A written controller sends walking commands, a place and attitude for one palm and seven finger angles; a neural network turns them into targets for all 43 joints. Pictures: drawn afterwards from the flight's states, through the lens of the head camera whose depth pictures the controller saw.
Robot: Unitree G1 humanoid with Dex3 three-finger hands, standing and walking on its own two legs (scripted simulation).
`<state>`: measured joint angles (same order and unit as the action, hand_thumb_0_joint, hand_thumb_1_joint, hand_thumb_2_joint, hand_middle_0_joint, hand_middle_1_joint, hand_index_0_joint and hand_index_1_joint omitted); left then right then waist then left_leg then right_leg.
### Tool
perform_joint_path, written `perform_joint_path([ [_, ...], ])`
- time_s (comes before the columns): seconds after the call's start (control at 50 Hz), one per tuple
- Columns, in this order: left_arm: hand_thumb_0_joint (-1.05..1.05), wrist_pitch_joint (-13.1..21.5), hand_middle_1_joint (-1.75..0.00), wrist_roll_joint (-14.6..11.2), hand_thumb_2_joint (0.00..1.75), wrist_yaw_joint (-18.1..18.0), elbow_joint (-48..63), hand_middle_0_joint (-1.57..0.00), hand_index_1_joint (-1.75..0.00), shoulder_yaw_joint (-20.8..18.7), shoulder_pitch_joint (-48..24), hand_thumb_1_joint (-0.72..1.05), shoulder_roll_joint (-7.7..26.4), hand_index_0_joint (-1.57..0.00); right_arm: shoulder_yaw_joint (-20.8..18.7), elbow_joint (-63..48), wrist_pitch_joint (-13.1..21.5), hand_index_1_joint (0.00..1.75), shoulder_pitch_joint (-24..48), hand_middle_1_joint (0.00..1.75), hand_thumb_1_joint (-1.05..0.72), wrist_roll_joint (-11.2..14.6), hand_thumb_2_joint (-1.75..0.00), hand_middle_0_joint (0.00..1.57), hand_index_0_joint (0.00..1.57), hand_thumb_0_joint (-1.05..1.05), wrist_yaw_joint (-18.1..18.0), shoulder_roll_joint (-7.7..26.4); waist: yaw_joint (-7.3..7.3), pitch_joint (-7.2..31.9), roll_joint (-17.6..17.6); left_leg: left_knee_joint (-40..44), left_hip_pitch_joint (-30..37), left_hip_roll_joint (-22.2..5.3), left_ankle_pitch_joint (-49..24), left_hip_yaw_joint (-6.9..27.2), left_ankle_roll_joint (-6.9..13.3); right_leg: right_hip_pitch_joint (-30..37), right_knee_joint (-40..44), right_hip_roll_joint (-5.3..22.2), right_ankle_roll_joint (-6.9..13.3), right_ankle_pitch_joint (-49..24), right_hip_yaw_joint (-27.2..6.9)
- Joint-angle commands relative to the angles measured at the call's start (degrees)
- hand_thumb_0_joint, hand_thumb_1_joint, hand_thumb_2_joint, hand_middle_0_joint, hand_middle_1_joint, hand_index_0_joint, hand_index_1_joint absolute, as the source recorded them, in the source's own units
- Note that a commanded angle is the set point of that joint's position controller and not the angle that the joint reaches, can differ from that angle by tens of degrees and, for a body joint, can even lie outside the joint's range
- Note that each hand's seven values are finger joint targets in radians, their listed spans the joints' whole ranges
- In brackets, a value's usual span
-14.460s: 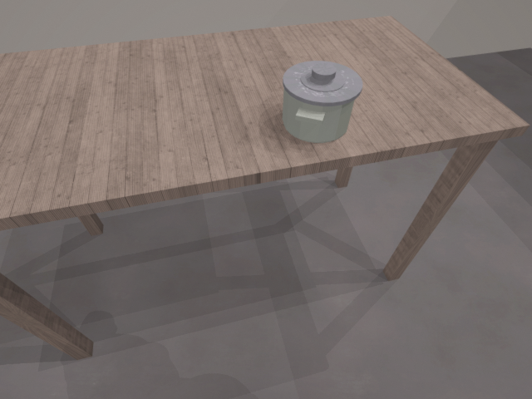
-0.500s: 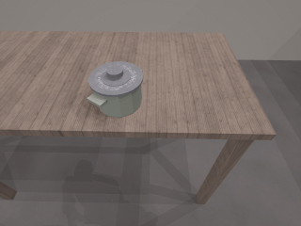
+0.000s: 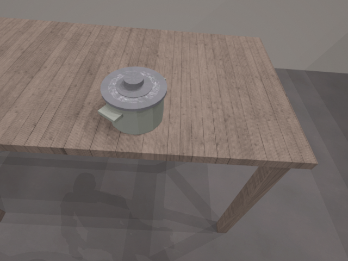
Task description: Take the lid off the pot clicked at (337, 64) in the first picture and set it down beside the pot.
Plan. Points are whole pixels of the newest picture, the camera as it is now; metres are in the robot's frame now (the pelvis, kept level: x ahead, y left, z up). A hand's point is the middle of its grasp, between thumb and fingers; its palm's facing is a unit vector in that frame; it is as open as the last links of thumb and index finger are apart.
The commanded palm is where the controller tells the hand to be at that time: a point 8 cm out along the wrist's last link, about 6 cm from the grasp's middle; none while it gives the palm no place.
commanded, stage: lift the closed hand beside the body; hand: left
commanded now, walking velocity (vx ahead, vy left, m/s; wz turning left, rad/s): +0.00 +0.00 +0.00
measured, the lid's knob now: (133, 80) +0.47 +0.14 +0.16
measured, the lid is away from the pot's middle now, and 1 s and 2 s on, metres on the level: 0.00 0.00 0.00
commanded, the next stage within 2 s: raise the hand higher, near the body in 0.72 s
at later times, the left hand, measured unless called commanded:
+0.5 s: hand out of the picture +0.09 +0.19 +0.00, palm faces +0.23 -0.93 -0.30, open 4.5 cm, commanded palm +0.06 +0.24 +0.03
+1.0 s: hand out of the picture +0.11 +0.21 +0.10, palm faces +0.29 -0.86 -0.42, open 3.1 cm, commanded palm +0.05 +0.24 +0.13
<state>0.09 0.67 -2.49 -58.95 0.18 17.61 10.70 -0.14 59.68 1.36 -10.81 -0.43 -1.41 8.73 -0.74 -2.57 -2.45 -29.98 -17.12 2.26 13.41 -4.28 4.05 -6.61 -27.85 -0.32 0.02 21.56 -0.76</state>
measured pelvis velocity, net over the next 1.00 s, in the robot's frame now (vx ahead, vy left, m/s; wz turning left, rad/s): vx -0.03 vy -0.02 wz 0.02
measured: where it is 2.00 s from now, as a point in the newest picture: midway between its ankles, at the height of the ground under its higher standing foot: outside the picture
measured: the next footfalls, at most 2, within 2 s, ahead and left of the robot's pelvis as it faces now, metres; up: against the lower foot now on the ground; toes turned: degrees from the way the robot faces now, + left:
none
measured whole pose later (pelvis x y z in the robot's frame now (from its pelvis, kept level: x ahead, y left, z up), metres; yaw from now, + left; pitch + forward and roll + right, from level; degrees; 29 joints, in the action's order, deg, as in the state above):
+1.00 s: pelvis -0.03 -0.02 +0.01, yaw +1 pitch -5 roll -1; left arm 5.6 -2.4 -3.3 22.2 -11.3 41.4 17.7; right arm 0.8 35.0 7.2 -11.8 -0.3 -3.6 11.6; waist -3.5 -1.6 3.7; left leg -23.3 -10.9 0.4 7.9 -2.2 2.0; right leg 0.4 -19.9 -2.6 1.9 15.8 1.3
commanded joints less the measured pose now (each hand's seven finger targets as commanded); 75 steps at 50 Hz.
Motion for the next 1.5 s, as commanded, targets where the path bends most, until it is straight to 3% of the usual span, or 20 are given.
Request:
perform_joint_path([
  [0.0,0.0,1.0,-0.3,0.2,0.9,-0.4,1.5,-0.2,-0.3,-1.0,4.6,0.9,6.1,-0.2,-1.6,-2.1,0.8,0.3,-2.3,0.3,-0.9,0.3,-0.9,0.2,0.2,0.0,-0.3,7.6,0.32,2.4,2.5,4.9,9.0,-8.3,-13.3,9.5,-0.2,-6.2,4.8,5.1,2.1,-13.2,-4.3],
  [0.06,0.0,0.9,-0.3,0.0,0.9,-0.4,1.5,-0.2,-0.3,-1.1,4.3,0.9,6.2,-0.2,-1.6,-1.8,0.8,0.3,-2.4,0.3,-0.9,0.3,-0.9,0.2,0.2,0.0,-0.3,7.7,0.3,2.4,2.1,5.1,9.0,-8.4,-13.6,9.5,-0.2,-5.8,4.8,5.2,2.0,-13.3,-4.1],
  [0.08,0.0,2.1,-0.3,1.3,0.9,-2.3,0.6,-0.2,-0.3,-0.5,6.4,0.9,4.2,-0.2,-1.3,-4.8,0.7,0.3,-1.3,0.3,-0.9,0.0,-0.9,0.2,0.2,0.0,-0.2,9.5,0.93,1.3,8.5,-4.3,10.5,-9.0,-27.2,8.3,-1.3,-9.0,4.9,6.1,1.5,-24.2,-6.2],
  [0.1,0.0,10.1,-0.35,-4.9,0.9,-3.2,74.1,-0.24,-0.35,-1.4,-28.3,0.9,14.3,-0.24,-2.1,-21.4,10.8,0.3,-5.9,0.3,-0.9,3.7,-0.9,0.2,0.2,0.0,0.9,13.7,0.5,26.3,16.7,4.8,23.9,-4.6,-27.7,10.7,-5.8,-5.4,2.1,2.2,2.0,-20.6,1.0],
  [0.12,0.0,6.8,-0.4,-2.6,0.9,-7.2,73.8,-0.29,-0.4,-5.6,-16.9,0.9,19.9,-0.29,-0.5,-19.8,15.4,0.3,-1.5,0.3,-0.9,4.5,-0.9,0.2,0.2,0.0,-0.6,10.2,0.83,24.4,21.7,4.0,28.4,-5.4,-27.2,9.2,-6.8,-8.3,0.2,0.8,3.0,-15.4,0.6],
  [0.14,0.0,3.6,-0.44,-1.5,0.9,-8.3,70.4,-0.33,-0.44,-3.2,-8.0,0.9,14.6,-0.33,-0.3,-18.9,16.6,0.3,-0.7,0.3,-0.9,3.1,-0.9,0.2,0.2,0.0,-1.6,11.5,-0.43,25.8,23.1,6.2,26.0,-6.3,-25.5,10.8,-8.3,-7.8,-0.2,1.2,3.3,-12.7,1.4],
  [0.16,0.0,-1.4,-0.49,-2.2,0.9,-8.7,57.7,-0.38,-0.49,1.3,10.4,0.9,1.7,-0.38,0.0,-17.3,16.1,0.3,0.0,0.3,-0.9,3.9,-0.9,0.2,0.2,0.0,-1.3,8.2,-0.42,18.4,19.1,8.5,23.6,-5.7,-23.0,11.4,-7.8,-7.6,0.0,1.0,2.8,-12.8,2.8],
  [0.24,0.0,-2.9,-0.68,0.5,0.9,-4.7,40.6,-0.55,-0.68,-0.7,29.2,0.9,-1.5,-0.55,-3.9,-23.9,11.0,0.3,3.6,0.3,-0.9,1.8,-0.9,0.2,0.2,0.0,1.3,10.2,-1.64,0.4,-9.8,7.3,8.2,-5.3,-19.0,8.1,-4.1,-9.6,7.4,0.0,1.5,-15.6,5.7],
  [0.28,0.0,-1.1,-0.78,0.0,0.9,-1.8,44.5,-0.64,-0.78,-3.5,32.2,0.9,1.3,-0.64,-4.6,-28.1,8.5,0.3,7.5,0.3,-0.9,2.1,-0.9,0.2,0.2,0.0,1.6,10.3,-2.69,-4.7,-13.7,7.7,3.5,-4.6,-13.0,6.3,-3.5,-11.5,8.4,0.1,1.1,-12.7,5.2],
  [0.3,0.0,0.2,-0.83,-0.5,0.9,-0.6,47.7,-0.68,-0.83,-4.2,30.9,0.9,2.3,-0.68,-4.5,-30.0,8.0,0.3,8.0,0.3,-0.9,2.2,-0.9,0.2,0.2,0.0,1.5,10.7,-2.72,-4.1,-13.8,7.6,3.4,-4.2,-10.6,5.6,-3.2,-11.8,8.5,0.3,1.0,-11.1,4.7],
  [0.36,0.0,5.7,-0.97,-2.0,0.9,-1.0,71.8,-0.82,-0.97,-11.3,16.1,0.9,13.4,-0.82,-3.0,-35.7,8.1,0.3,8.4,0.3,-0.9,2.1,-0.9,0.2,0.2,0.0,0.7,10.4,-2.32,3.4,1.5,7.8,9.0,-3.4,-4.9,3.9,-3.1,-9.9,9.7,1.2,0.8,-8.1,2.4],
  [0.42,0.0,7.4,-1.12,-2.2,0.9,-3.0,82.4,-0.95,-1.12,-13.2,5.8,0.9,16.7,-0.95,-1.3,-36.1,8.7,0.3,7.0,0.3,-0.9,1.1,-0.9,0.2,0.2,0.0,-1.4,9.3,-0.86,5.5,10.8,7.9,13.2,-3.2,-1.1,4.1,-2.8,-10.5,11.7,1.1,0.9,-5.9,1.2],
  [0.48,0.0,6.3,-1.26,-2.9,0.9,-2.6,74.3,-1.08,-1.26,-6.8,10.5,0.9,8.0,-1.08,-0.8,-36.1,8.2,0.3,6.1,0.3,-0.9,1.0,-0.9,0.2,0.2,0.0,-2.5,9.0,0.54,0.7,6.8,8.0,14.4,-3.0,3.2,4.4,-2.4,-13.6,14.4,0.6,0.7,-1.0,1.1],
  [0.54,0.0,6.9,-1.4,-3.4,0.9,-1.5,74.5,-1.21,-1.4,-6.1,17.1,0.9,6.8,-1.21,-1.4,-36.9,8.1,0.3,6.2,0.3,-0.9,1.0,-0.9,0.2,0.2,0.0,-2.5,9.7,-0.21,1.2,1.4,7.2,14.8,-2.5,1.4,3.5,-1.8,-12.8,15.8,0.5,0.4,-0.9,1.1],
  [0.62,0.0,8.9,-1.5,-3.4,0.9,-2.5,86.5,-1.3,-1.5,-15.4,13.2,0.9,17.2,-1.3,-1.3,-36.8,8.9,0.3,8.1,0.3,-0.9,0.3,-0.9,0.2,0.2,0.0,-3.1,9.9,-1.9,2.0,4.7,6.8,16.2,-2.1,-1.8,3.0,-1.6,-11.2,17.8,1.5,0.6,-1.6,-1.0],
  [0.74,0.0,8.5,-1.5,-3.6,0.9,-1.7,86.6,-1.3,-1.5,-12.9,22.0,0.9,11.3,-1.3,-0.9,-36.3,8.9,0.3,8.6,0.3,-0.9,0.4,-0.9,0.2,0.2,0.0,-2.8,8.5,-2.36,0.3,6.8,8.0,16.1,-2.8,-5.9,3.9,-1.7,-8.3,15.9,0.8,0.9,-8.0,0.5],
  [0.82,0.0,8.9,-1.5,-3.2,0.9,-1.9,90.4,-1.3,-1.5,-18.0,22.6,0.9,16.3,-1.3,-1.3,-35.9,9.3,0.3,9.5,0.3,-0.9,0.2,-0.9,0.2,0.2,0.0,-2.6,9.1,-3.43,2.1,3.9,7.9,17.0,-3.1,-8.2,3.9,-1.7,-7.2,15.6,0.2,0.6,-10.1,0.6],
  [0.94,0.0,9.5,-1.5,-3.1,0.9,-1.4,93.9,-1.3,-1.5,-15.5,24.5,0.9,13.2,-1.3,-1.4,-36.1,9.7,0.3,9.0,0.3,-0.9,0.5,-0.9,0.2,0.2,0.0,-2.3,8.8,-2.97,3.9,3.9,8.1,18.0,-3.5,-10.1,4.0,-1.5,-6.0,13.9,0.1,0.4,-12.8,1.2],
  [1.42,0.0,10.7,-1.5,-3.9,0.9,-2.5,103.4,-1.3,-1.5,-21.7,15.8,0.9,17.8,-1.3,-0.7,-35.9,10.2,0.3,8.5,0.3,-0.9,0.7,-0.9,0.2,0.2,0.0,-1.5,9.3,-3.48,4.4,8.2,7.9,19.5,-4.3,-11.2,4.9,-2.5,-6.1,12.7,-0.6,1.1,-14.2,1.0],
  [1.48,0.0,10.9,-1.5,-4.2,0.9,-2.4,102.0,-1.3,-1.5,-21.2,13.7,0.9,16.7,-1.3,-0.4,-35.6,9.8,0.3,8.7,0.3,-0.9,0.5,-0.9,0.2,0.2,0.0,-1.6,9.1,-3.28,3.0,4.5,8.9,18.8,-4.4,-9.4,5.5,-2.5,-6.2,13.2,-0.7,1.0,-12.5,1.3],
])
